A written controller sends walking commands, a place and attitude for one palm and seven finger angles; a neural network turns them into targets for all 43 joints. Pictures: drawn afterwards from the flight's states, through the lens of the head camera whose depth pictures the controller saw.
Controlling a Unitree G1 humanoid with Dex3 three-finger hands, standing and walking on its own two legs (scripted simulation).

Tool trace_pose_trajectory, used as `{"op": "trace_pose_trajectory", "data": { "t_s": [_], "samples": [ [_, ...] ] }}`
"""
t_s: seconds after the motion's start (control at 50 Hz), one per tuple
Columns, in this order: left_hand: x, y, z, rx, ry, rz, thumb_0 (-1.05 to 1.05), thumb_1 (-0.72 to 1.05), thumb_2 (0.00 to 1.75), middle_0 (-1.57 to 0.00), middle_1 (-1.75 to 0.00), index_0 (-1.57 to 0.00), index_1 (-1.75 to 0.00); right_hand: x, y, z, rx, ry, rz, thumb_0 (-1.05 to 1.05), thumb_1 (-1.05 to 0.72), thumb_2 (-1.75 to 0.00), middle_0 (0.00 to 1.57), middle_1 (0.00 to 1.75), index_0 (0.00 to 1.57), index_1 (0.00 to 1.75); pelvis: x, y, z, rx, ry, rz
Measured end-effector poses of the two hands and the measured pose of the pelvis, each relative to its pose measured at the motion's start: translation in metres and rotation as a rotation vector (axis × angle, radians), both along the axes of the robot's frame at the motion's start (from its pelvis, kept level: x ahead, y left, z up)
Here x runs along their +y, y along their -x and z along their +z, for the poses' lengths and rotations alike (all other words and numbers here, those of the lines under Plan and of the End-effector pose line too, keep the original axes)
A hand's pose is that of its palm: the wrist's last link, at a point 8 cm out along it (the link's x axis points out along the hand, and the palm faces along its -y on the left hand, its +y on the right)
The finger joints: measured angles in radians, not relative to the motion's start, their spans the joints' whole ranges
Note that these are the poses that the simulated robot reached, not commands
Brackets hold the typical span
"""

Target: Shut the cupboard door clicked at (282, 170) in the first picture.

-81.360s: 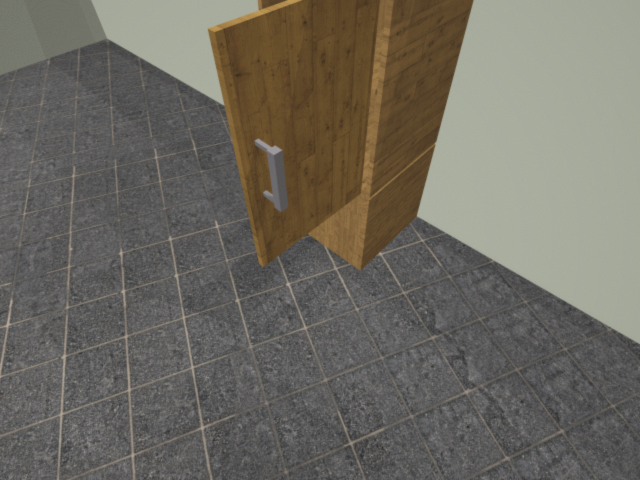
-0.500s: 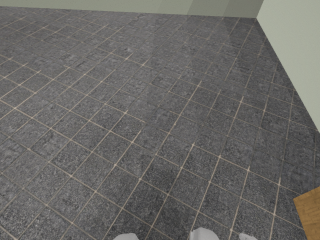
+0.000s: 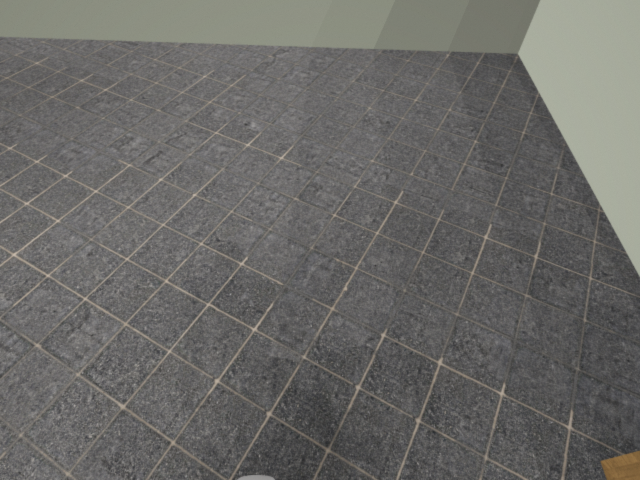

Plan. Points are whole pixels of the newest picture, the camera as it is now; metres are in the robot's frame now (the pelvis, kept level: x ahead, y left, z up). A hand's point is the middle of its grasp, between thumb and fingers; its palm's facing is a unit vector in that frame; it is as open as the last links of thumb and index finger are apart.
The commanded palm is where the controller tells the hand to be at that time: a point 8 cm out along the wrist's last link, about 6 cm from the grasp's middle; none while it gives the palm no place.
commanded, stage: turn to face it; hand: left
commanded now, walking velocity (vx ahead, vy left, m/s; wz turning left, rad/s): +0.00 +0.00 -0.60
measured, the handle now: out of the picture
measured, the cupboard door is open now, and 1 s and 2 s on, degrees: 4 4 4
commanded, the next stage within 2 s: none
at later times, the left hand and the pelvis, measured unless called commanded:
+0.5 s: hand (226, 420) +0.21 +0.17 -0.16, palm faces -0.26 -0.91 -0.33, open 7.4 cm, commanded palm none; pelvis +0.03 -0.02 -0.02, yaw -18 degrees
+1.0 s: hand (272, 388) +0.27 +0.11 -0.16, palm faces -0.55 -0.81 -0.20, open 7.4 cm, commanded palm none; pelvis +0.06 +0.00 +0.00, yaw -36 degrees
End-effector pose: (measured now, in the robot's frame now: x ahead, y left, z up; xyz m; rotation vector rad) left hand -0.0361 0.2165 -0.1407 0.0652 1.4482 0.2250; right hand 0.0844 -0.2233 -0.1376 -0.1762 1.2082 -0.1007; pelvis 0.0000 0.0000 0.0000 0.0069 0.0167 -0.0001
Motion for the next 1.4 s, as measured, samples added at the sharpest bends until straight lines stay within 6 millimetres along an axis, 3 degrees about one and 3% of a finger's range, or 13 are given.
{"op": "trace_pose_trajectory", "data": {
  "t_s": [0.06, 0.12, 0.18, 0.28, 0.38, 0.44, 0.6, 0.78, 0.96, 1.08, 1.14, 1.28, 1.4],
  "samples": [
    [0.008, -0.006, -0.015, 0.042, 0.03, -0.009, 0.01, 0.92, 0.9, -0.2, -0.3, -0.2, -0.3, 0.009, -0.014, 0.0, -0.044, 0.022, -0.023, 0.01, -0.91, -0.9, 0.2, 0.3, 0.19, 0.29, 0.01, -0.01, -0.009, -0.001, 0.027, -0.039],
    [0.018, -0.029, -0.019, 0.044, 0.037, -0.049, 0.01, 0.91, 0.9, -0.2, -0.3, -0.2, -0.3, 0.014, -0.015, 0.005, -0.055, 0.04, -0.042, 0.01, -0.91, -0.9, 0.2, 0.3, 0.2, 0.29, 0.014, -0.015, -0.008, -0.009, 0.022, -0.077],
    [0.028, -0.066, -0.015, -0.01, 0.025, -0.097, 0.01, 0.91, 0.9, -0.2, -0.3, -0.2, -0.3, 0.012, -0.006, 0.009, -0.044, 0.052, -0.081, 0.0, -0.91, -0.9, 0.2, 0.3, 0.2, 0.29, 0.015, -0.018, -0.004, -0.016, 0.032, -0.108],
    [0.036, -0.141, -0.002, -0.139, -0.022, -0.212, 0.01, 0.91, 0.9, -0.2, -0.3, -0.2, -0.3, -0.011, 0.017, 0.009, -0.016, 0.074, -0.169, 0.0, -0.92, -0.9, 0.21, 0.3, 0.2, 0.3, 0.011, -0.023, -0.002, -0.02, 0.041, -0.174],
    [0.022, -0.212, 0.012, -0.26, -0.081, -0.352, 0.01, 0.91, 0.9, -0.2, -0.3, -0.2, -0.3, -0.041, 0.05, -0.005, 0.021, 0.071, -0.273, 0.0, -0.91, -0.9, 0.21, 0.3, 0.2, 0.3, -0.005, -0.028, -0.01, -0.023, 0.035, -0.241],
    [0.009, -0.241, 0.013, -0.333, -0.116, -0.424, 0.01, 0.91, 0.9, -0.2, -0.3, -0.2, -0.3, -0.061, 0.068, -0.021, 0.053, 0.069, -0.325, 0.0, -0.91, -0.9, 0.2, 0.3, 0.2, 0.3, -0.016, -0.03, -0.022, -0.015, 0.022, -0.278],
    [-0.018, -0.254, 0.018, -0.284, -0.09, -0.532, 0.01, 0.9, 0.9, -0.2, -0.3, -0.2, -0.3, -0.073, 0.075, -0.002, 0.034, 0.089, -0.408, 0.01, -0.91, -0.9, 0.2, 0.3, 0.19, 0.29, -0.016, -0.036, -0.009, 0.001, 0.003, -0.365],
    [-0.024, -0.275, -0.011, -0.223, 0.017, -0.598, 0.01, 0.9, 0.9, -0.2, -0.3, -0.2, -0.3, -0.04, 0.07, 0.009, -0.021, 0.123, -0.476, 0.01, -0.91, -0.9, 0.2, 0.3, 0.2, 0.29, 0.004, -0.056, -0.015, 0.022, 0.014, -0.474],
    [-0.051, -0.314, 0.004, -0.231, 0.041, -0.715, 0.01, 0.9, 0.9, -0.2, -0.3, -0.2, -0.3, -0.012, 0.111, 0.014, 0.06, 0.084, -0.587, 0.01, -0.9, -0.9, 0.21, 0.3, 0.2, 0.3, 0.0, -0.061, -0.002, 0.016, 0.047, -0.59],
    [-0.09, -0.337, 0.006, -0.299, 0.007, -0.837, 0.01, 0.9, 0.9, -0.2, -0.3, -0.2, -0.3, -0.022, 0.151, -0.012, 0.082, 0.043, -0.711, 0.01, -0.9, -0.9, 0.21, 0.3, 0.2, 0.3, -0.02, -0.057, -0.018, 0.011, 0.017, -0.672],
    [-0.102, -0.337, 0.009, -0.307, -0.012, -0.87, 0.01, 0.9, 0.9, -0.2, -0.3, -0.2, -0.3, -0.031, 0.163, -0.019, 0.108, 0.047, -0.758, 0.01, -0.9, -0.9, 0.21, 0.3, 0.2, 0.3, -0.021, -0.055, -0.019, 0.009, 0.031, -0.701],
    [-0.11, -0.334, 0.011, -0.24, -0.013, -0.927, 0.01, 0.9, 0.9, -0.2, -0.3, -0.2, -0.3, -0.045, 0.151, 0.002, 0.036, 0.081, -0.812, 0.01, -0.91, -0.9, 0.2, 0.3, 0.19, 0.29, -0.024, -0.064, -0.007, 0.01, 0.003, -0.776],
    [-0.112, -0.354, -0.006, -0.206, 0.025, -0.963, 0.01, 0.9, 0.9, -0.2, -0.3, -0.2, -0.3, -0.042, 0.129, 0.012, -0.02, 0.129, -0.849, 0.01, -0.91, -0.9, 0.2, 0.3, 0.2, 0.29, -0.019, -0.085, -0.012, 0.027, 0.012, -0.848]
  ]
}}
